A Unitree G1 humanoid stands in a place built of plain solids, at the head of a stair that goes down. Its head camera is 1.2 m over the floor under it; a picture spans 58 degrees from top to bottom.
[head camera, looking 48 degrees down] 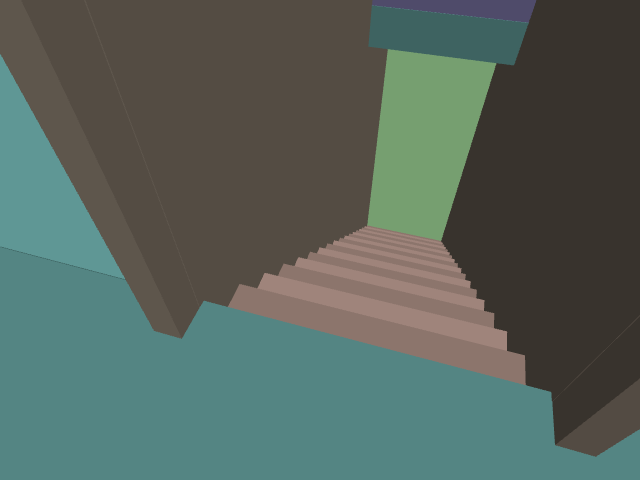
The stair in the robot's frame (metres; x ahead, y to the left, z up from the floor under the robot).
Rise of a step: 0.20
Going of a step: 0.22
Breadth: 1.09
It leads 17 degrees to the right of straight ahead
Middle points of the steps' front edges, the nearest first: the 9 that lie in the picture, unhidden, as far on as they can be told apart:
0.66 -0.14 0.00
0.87 -0.20 -0.20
1.08 -0.26 -0.40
1.30 -0.33 -0.60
1.51 -0.39 -0.80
1.72 -0.45 -1.00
1.94 -0.52 -1.20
2.15 -0.58 -1.40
2.36 -0.64 -1.60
